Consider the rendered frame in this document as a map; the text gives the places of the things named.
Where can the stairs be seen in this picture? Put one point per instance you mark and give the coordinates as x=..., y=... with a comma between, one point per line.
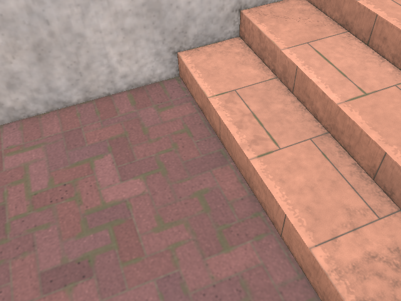
x=307, y=103

